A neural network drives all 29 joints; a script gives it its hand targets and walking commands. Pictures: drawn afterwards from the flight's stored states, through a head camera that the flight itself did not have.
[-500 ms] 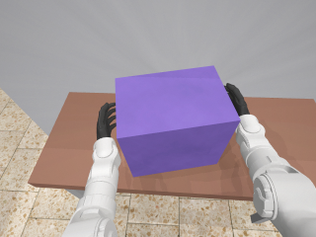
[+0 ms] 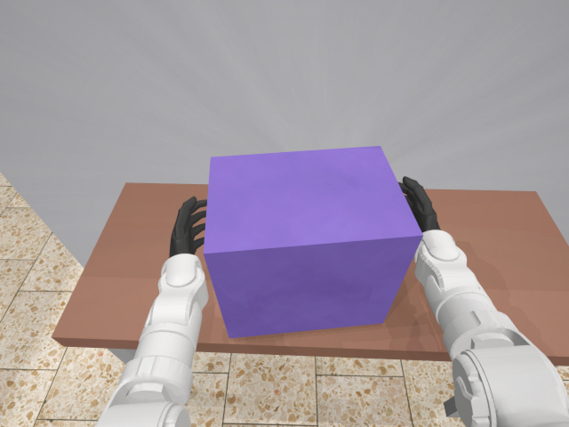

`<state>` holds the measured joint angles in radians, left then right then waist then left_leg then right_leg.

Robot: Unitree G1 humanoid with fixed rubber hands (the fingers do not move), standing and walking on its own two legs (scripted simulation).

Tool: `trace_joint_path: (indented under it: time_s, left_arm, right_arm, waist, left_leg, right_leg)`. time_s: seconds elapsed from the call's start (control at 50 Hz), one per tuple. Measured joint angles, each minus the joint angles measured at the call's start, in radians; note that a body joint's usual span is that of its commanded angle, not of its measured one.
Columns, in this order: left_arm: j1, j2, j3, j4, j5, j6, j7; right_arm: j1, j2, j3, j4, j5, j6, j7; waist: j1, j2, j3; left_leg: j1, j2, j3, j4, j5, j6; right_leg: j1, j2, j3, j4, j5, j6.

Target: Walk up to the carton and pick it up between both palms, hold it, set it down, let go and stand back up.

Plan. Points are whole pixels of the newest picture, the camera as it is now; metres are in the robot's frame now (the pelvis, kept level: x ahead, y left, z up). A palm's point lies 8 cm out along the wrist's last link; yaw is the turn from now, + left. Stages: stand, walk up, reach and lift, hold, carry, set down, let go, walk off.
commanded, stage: reach and lift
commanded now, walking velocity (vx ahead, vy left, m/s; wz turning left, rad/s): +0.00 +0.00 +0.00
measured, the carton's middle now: (302, 245) +0.40 +0.02 +0.01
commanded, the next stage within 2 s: none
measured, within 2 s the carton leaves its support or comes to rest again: neither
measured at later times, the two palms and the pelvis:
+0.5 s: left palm (176, 222) +0.36 +0.20 +0.11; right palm (437, 219) +0.39 -0.16 +0.11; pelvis +0.00 +0.01 +0.00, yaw +0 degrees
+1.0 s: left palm (166, 202) +0.35 +0.19 +0.16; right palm (457, 225) +0.35 -0.16 +0.15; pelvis +0.00 +0.02 +0.00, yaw +0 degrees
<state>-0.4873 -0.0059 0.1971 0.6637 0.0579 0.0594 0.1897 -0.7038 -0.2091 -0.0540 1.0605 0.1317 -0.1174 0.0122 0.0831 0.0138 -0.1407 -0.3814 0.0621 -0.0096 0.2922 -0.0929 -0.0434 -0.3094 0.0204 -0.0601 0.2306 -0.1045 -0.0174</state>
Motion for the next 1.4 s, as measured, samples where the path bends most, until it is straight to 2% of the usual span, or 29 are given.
trace_joint_path:
  time_s: [0.12, 0.32, 0.46, 0.74, 0.88, 1.06, 1.4]
  left_arm:
    - [-0.031, 0.016, -0.015, -0.006, -0.006, 0.042, -0.003]
    - [-0.057, 0.017, 0.02, -0.065, 0.039, 0.157, -0.037]
    - [-0.027, 0.032, 0.019, -0.17, 0.049, 0.234, -0.059]
    - [0.038, 0.057, 0.007, -0.404, 0.074, 0.395, -0.111]
    - [0.044, 0.046, 0.016, -0.485, 0.097, 0.459, -0.134]
    - [0.01, 0.035, 0.047, -0.509, 0.13, 0.52, -0.166]
    - [-0.095, 0.055, 0.1, -0.413, 0.162, 0.533, -0.215]
  right_arm:
    - [0.008, 0.0, -0.014, -0.065, 0.012, 0.062, -0.011]
    - [0.002, 0.012, -0.028, -0.123, 0.023, 0.161, -0.026]
    - [0.038, 0.033, -0.015, -0.221, 0.038, 0.217, -0.049]
    - [0.151, 0.067, 0.01, -0.488, 0.083, 0.349, -0.111]
    - [0.179, 0.069, 0.007, -0.586, 0.092, 0.41, -0.125]
    - [0.168, 0.083, -0.016, -0.618, 0.075, 0.464, -0.129]
    - [0.109, 0.121, -0.058, -0.558, 0.016, 0.469, -0.136]
  waist:
    - [-0.018, 0.003, 0.002]
    - [-0.042, -0.011, 0.035]
    - [-0.064, -0.016, 0.059]
    - [-0.133, -0.025, 0.098]
    - [-0.149, -0.028, 0.105]
    - [-0.157, -0.029, 0.108]
    - [-0.161, -0.033, 0.105]
  left_leg:
    - [0.029, -0.006, 0.002, 0.0, 0.001, 0.006]
    - [0.117, -0.014, 0.016, -0.019, 0.0, 0.013]
    - [0.157, -0.019, 0.012, -0.014, -0.012, 0.016]
    - [0.225, -0.038, -0.004, 0.013, -0.044, 0.026]
    - [0.25, -0.039, 0.006, 0.023, -0.052, 0.031]
    - [0.262, -0.037, 0.016, 0.019, -0.043, 0.032]
    - [0.27, -0.035, 0.016, 0.008, -0.026, 0.032]
  right_leg:
    - [0.024, -0.006, 0.002, 0.01, -0.003, 0.005]
    - [0.098, -0.015, 0.014, 0.013, -0.012, 0.012]
    - [0.146, -0.02, 0.011, 0.005, -0.019, 0.017]
    - [0.24, -0.037, -0.006, -0.006, -0.036, 0.033]
    - [0.265, -0.04, 0.004, -0.005, -0.037, 0.037]
    - [0.264, -0.038, 0.015, 0.009, -0.033, 0.036]
    - [0.26, -0.036, 0.016, 0.026, -0.031, 0.032]
